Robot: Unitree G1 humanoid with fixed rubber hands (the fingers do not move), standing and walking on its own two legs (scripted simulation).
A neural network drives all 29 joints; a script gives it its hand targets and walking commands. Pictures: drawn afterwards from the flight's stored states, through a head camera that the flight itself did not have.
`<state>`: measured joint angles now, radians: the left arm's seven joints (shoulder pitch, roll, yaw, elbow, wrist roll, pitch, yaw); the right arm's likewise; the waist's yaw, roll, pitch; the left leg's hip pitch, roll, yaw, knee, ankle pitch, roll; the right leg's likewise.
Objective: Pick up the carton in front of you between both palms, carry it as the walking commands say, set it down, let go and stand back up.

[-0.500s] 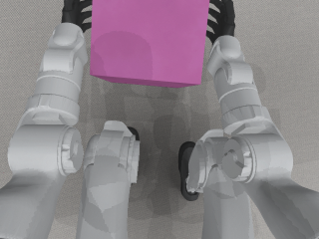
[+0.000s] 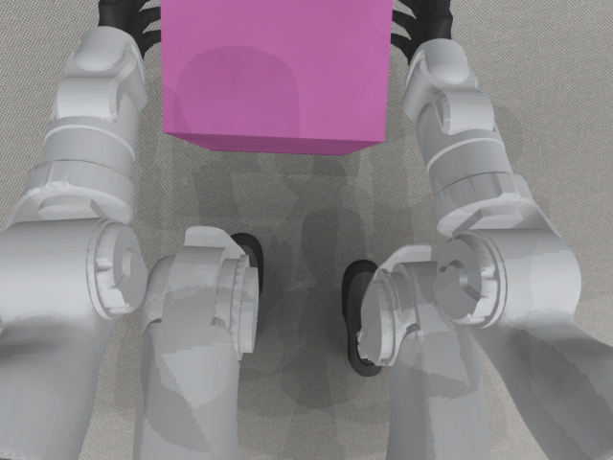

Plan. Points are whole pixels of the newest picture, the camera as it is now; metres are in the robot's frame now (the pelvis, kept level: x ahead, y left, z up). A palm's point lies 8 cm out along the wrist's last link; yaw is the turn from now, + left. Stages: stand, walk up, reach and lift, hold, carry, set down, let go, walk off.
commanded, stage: set down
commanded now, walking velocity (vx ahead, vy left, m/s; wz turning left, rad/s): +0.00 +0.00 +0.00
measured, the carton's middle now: (279, 65) +0.52 +0.09 -0.23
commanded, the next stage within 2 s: let go in 1.66 s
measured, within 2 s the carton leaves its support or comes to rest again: neither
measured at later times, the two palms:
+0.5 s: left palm (107, 61) +0.48 +0.27 -0.19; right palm (440, 65) +0.53 -0.09 -0.18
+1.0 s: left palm out of the picture +0.50 +0.30 -0.04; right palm out of the picture +0.54 -0.08 -0.04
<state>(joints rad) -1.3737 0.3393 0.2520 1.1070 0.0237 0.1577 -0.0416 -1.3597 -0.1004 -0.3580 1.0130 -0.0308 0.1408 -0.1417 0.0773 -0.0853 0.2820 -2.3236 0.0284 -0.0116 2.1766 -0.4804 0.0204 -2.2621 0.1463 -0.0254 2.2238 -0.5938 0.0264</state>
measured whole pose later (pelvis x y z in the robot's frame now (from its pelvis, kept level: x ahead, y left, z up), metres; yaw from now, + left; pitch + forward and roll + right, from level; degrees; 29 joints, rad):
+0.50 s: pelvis +0.00 +0.01 +0.00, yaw +0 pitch +34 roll -2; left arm -1.37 0.43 0.22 1.24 -0.10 0.00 0.01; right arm -1.37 -0.22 -0.18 1.11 0.10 0.06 -0.14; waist 0.06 -0.05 0.39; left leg -2.29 0.02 -0.01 2.18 -0.48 0.03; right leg -2.21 0.14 -0.02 2.22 -0.61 0.04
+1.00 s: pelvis +0.01 +0.01 +0.08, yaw +1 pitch +41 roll -4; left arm -1.17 0.41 0.21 0.95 -0.12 0.11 -0.02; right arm -1.16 -0.16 -0.23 0.85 0.06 0.15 -0.18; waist 0.05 -0.04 0.09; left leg -2.18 -0.02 -0.02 1.94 -0.49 0.02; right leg -2.08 0.10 -0.02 1.98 -0.62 0.03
